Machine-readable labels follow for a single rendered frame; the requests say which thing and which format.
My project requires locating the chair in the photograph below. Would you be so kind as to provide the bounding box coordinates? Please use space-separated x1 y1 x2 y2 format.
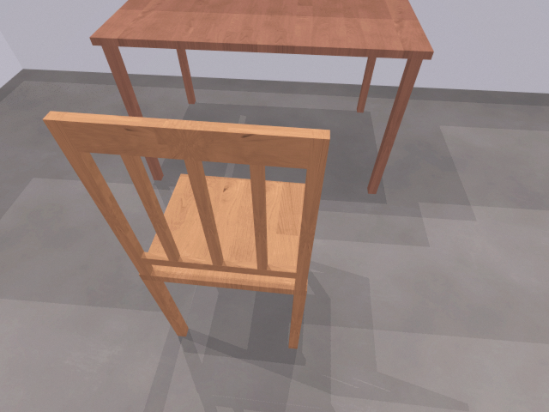
43 111 330 349

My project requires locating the table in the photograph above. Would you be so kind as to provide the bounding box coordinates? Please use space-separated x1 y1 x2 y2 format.
89 0 434 194

